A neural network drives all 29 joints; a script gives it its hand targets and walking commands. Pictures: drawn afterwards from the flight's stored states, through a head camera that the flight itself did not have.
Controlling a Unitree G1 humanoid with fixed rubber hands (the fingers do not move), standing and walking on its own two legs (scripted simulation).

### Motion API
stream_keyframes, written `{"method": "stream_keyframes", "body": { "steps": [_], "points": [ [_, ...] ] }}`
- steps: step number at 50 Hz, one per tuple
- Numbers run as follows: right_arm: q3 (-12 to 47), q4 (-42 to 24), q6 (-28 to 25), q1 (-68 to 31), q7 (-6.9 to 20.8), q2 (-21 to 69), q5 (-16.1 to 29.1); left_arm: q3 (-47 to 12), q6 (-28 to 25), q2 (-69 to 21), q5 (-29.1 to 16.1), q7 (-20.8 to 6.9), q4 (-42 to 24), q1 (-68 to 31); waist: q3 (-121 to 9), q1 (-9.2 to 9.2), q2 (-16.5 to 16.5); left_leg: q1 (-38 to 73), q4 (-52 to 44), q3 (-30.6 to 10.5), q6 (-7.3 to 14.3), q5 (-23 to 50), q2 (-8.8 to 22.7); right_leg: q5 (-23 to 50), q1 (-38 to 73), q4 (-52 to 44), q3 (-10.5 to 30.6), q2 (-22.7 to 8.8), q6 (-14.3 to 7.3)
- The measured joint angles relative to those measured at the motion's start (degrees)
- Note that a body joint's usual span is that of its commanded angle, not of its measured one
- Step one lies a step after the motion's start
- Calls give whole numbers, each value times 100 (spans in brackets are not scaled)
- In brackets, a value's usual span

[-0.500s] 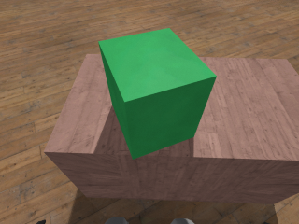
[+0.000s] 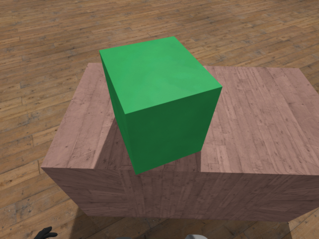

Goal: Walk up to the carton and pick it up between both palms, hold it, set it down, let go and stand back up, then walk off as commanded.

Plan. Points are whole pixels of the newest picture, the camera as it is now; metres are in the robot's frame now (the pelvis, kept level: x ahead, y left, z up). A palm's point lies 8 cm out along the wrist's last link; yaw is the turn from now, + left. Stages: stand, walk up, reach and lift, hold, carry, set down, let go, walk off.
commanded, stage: walk up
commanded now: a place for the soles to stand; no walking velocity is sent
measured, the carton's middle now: (154, 105) +0.51 +0.03 +0.01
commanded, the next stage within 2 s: reach and lift in 1.06 s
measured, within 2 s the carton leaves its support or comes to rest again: neither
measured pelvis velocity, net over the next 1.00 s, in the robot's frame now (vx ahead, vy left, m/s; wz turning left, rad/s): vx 0.00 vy -0.01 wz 0.05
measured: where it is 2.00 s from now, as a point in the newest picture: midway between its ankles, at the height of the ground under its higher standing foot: outside the picture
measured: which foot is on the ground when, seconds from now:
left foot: down 0.00-1.00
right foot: down 0.00-1.00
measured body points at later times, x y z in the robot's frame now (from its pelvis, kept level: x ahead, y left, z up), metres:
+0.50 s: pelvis +0.00 +0.00 +0.00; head +0.01 +0.01 +0.45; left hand +0.12 +0.33 -0.10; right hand +0.08 -0.32 -0.11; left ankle +0.02 +0.16 -0.70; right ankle +0.03 -0.13 -0.70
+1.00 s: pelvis +0.00 -0.01 +0.00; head +0.01 -0.01 +0.45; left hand +0.11 +0.32 -0.10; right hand +0.09 -0.32 -0.11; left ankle +0.02 +0.16 -0.70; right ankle +0.03 -0.13 -0.70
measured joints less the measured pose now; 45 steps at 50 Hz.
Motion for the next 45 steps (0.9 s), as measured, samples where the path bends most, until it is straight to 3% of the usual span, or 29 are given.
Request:
{"method": "stream_keyframes", "body": {
  "steps": [15,45],
  "points": [
    [44,0,-50,-26,4,0,0,0,-86,0,0,-15,0,-150,24,4,18,0,0,-118,-165,-13,-7,-69,49,-1,-110,-19,23],
    [142,41,-13,-95,13,0,0,0,31,0,0,-39,3,-228,40,11,18,2,0,-276,-159,49,-81,-64,129,-5,-259,-91,6]
  ]
}}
